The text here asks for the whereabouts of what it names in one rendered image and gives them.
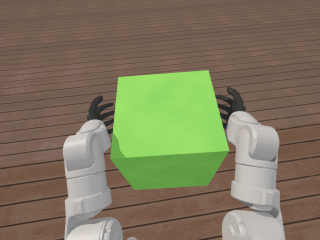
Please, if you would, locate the robot left upper arm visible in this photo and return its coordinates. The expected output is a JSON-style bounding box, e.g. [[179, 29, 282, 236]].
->
[[66, 216, 123, 240]]

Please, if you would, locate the robot left hand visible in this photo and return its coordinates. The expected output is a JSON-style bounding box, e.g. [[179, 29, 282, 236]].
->
[[87, 95, 115, 135]]

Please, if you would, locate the robot right hand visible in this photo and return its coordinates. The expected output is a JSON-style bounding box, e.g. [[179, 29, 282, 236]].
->
[[215, 87, 246, 129]]

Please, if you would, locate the carton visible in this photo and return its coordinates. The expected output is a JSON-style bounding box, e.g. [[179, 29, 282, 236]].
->
[[110, 70, 229, 190]]

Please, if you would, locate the robot right upper arm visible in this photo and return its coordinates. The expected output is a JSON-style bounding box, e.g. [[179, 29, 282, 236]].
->
[[222, 210, 285, 240]]

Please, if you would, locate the robot right forearm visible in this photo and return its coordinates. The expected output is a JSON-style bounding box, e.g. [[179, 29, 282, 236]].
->
[[225, 111, 286, 240]]

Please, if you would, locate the robot left forearm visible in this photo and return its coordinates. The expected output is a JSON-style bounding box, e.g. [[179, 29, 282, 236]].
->
[[63, 119, 112, 240]]

